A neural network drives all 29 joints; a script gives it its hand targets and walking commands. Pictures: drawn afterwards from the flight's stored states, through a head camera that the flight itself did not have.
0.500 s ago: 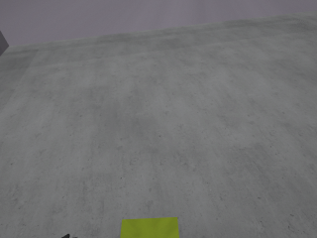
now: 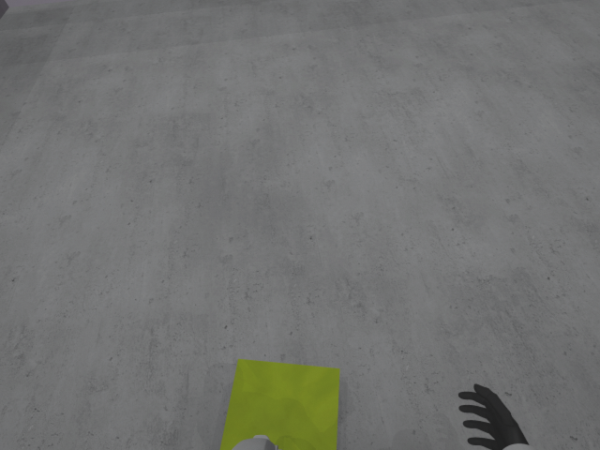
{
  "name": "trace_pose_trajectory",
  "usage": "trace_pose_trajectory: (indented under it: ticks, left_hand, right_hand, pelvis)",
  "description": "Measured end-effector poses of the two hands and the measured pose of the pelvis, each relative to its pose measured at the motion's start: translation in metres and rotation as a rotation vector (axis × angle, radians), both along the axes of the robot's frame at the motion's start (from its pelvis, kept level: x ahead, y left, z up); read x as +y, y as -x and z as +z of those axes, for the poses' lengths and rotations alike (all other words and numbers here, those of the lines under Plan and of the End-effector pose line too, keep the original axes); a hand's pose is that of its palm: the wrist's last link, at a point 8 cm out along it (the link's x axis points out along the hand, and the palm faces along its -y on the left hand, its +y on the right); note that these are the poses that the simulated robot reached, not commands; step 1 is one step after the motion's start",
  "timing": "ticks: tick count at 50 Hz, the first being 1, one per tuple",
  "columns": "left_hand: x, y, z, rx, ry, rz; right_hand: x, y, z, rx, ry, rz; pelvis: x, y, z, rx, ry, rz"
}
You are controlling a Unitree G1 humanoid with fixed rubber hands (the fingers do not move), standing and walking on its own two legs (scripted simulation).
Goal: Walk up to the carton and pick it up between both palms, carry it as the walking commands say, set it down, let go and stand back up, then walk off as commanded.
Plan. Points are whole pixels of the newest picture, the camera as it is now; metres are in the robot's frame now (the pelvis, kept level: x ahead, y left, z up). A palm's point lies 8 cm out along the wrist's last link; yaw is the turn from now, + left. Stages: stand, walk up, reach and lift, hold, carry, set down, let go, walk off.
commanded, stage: walk off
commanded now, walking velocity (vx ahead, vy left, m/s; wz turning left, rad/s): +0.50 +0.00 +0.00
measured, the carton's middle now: (284, 419) +0.27 +0.11 -0.69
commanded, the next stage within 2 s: stand in 1.30 s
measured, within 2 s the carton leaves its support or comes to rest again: rests again in 1.82 s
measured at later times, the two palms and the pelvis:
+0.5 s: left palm (198, 284) +0.39 +0.23 -0.11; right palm (512, 423) +0.20 -0.28 -0.16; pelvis +0.23 -0.02 -0.02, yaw -1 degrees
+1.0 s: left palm (193, 269) +0.44 +0.25 -0.13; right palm (456, 200) +0.59 -0.26 -0.10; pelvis +0.42 -0.01 -0.01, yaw -2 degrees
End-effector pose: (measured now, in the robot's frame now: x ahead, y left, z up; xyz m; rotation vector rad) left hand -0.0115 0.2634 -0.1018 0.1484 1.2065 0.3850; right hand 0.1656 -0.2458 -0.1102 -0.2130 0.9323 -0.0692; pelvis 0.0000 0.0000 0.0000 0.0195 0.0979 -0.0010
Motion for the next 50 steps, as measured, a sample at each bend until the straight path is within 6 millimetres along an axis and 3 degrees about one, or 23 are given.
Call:
trace_pose_trajectory:
  ticks: [4,6,8,12,18,21,24,27,32,36,41,47,50]
  left_hand:
    - [0.014,-0.028,-0.013,0.024,0.019,0.012]
    - [0.020,-0.053,-0.020,0.010,0.030,-0.008]
    - [0.023,-0.089,-0.020,-0.032,0.037,-0.045]
    - [0.022,-0.182,-0.015,-0.159,0.050,-0.127]
    - [0.000,-0.310,0.002,-0.310,0.063,-0.214]
    - [-0.017,-0.361,0.006,-0.344,0.060,-0.247]
    - [-0.034,-0.399,-0.002,-0.336,0.043,-0.261]
    - [-0.042,-0.409,-0.007,-0.305,0.015,-0.228]
    - [-0.046,-0.386,-0.006,-0.182,0.011,-0.155]
    - [-0.046,-0.376,-0.004,-0.103,0.012,-0.113]
    - [-0.039,-0.377,-0.005,-0.039,0.017,-0.063]
    - [-0.021,-0.414,-0.017,-0.023,0.040,-0.034]
    - [-0.013,-0.450,-0.026,-0.045,0.058,-0.061]
  right_hand:
    - [0.021,-0.064,0.005,-0.065,0.014,0.033]
    - [0.026,-0.078,0.006,-0.080,0.028,0.014]
    - [0.021,-0.075,0.009,-0.066,0.041,-0.036]
    - [0.006,-0.044,0.007,0.032,0.060,-0.139]
    - [-0.007,-0.002,-0.012,0.239,0.047,-0.240]
    - [-0.016,-0.003,-0.024,0.317,0.030,-0.265]
    - [-0.029,-0.024,-0.042,0.361,0.007,-0.270]
    - [-0.043,-0.065,-0.052,0.360,-0.004,-0.233]
    - [-0.058,-0.165,-0.034,0.224,-0.001,-0.165]
    - [-0.057,-0.241,-0.020,0.120,0.001,-0.114]
    - [-0.046,-0.321,-0.004,0.033,0.008,-0.060]
    - [-0.020,-0.408,0.008,-0.058,0.027,-0.013]
    - [-0.014,-0.422,0.010,-0.062,0.043,-0.042]
  pelvis:
    - [0.016,-0.034,-0.008,0.020,0.023,0.001]
    - [0.022,-0.051,-0.011,-0.012,0.019,-0.003]
    - [0.026,-0.070,-0.009,-0.044,0.025,-0.005]
    - [0.027,-0.107,-0.004,-0.092,0.028,-0.008]
    - [0.015,-0.162,-0.003,-0.123,0.015,-0.010]
    - [0.003,-0.191,-0.008,-0.118,-0.001,-0.011]
    - [-0.014,-0.223,-0.020,-0.097,-0.023,-0.012]
    - [-0.031,-0.250,-0.024,-0.100,-0.024,-0.013]
    - [-0.044,-0.288,-0.011,-0.083,-0.023,-0.024]
    - [-0.047,-0.314,-0.005,-0.055,-0.019,-0.027]
    - [-0.041,-0.348,-0.001,-0.034,-0.002,-0.028]
    - [-0.020,-0.396,-0.006,-0.005,0.029,-0.026]
    - [-0.009,-0.420,-0.010,-0.042,0.035,-0.025]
